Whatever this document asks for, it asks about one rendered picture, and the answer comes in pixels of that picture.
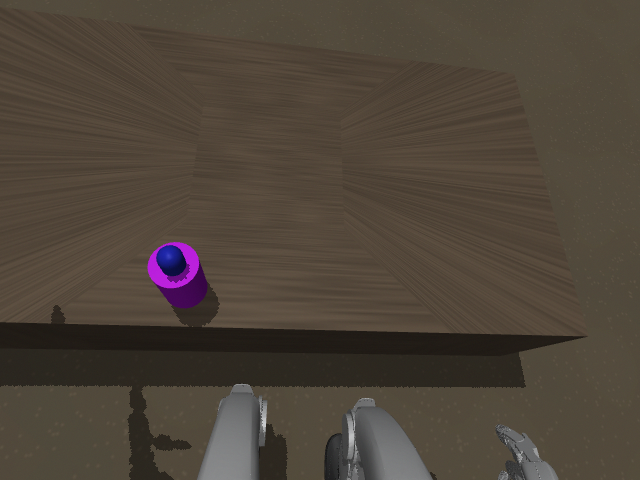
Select right robot foot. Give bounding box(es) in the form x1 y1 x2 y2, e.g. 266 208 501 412
324 433 342 480

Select right robot hand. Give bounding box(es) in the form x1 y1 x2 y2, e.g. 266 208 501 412
495 424 559 480

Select bottle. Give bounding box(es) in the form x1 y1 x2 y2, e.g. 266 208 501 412
147 242 208 308

